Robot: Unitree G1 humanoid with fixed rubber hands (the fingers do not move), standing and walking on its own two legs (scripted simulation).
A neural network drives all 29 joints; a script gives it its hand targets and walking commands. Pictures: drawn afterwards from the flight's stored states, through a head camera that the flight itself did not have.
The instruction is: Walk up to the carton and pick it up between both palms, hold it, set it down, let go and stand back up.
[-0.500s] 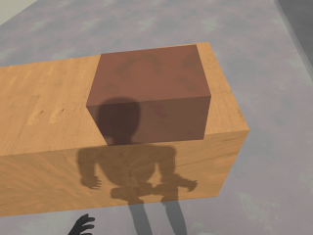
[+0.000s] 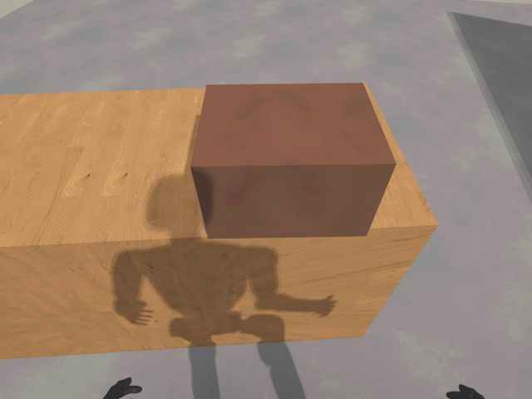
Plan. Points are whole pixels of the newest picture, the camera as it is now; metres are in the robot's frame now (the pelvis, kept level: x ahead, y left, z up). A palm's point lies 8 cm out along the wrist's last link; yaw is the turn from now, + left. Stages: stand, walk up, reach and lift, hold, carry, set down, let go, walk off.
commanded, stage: walk up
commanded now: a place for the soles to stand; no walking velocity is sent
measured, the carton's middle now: (286, 160) +0.54 -0.01 +0.04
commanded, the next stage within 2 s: none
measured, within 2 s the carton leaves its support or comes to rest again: neither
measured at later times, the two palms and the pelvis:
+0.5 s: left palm out of the picture +0.12 +0.26 -0.08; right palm out of the picture +0.11 -0.29 -0.08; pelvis +0.00 -0.01 +0.00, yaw +3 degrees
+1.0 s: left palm out of the picture +0.06 +0.29 -0.08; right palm out of the picture +0.15 -0.26 -0.07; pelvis +0.03 +0.01 +0.01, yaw +6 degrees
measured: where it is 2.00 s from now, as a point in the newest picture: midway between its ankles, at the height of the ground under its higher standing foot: outside the picture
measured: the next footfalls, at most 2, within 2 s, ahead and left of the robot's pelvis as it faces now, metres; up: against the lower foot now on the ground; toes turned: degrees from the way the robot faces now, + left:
right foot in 1.40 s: +0.22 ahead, -0.12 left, +0.00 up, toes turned +0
left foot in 1.72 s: +0.12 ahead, +0.13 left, +0.00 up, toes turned +0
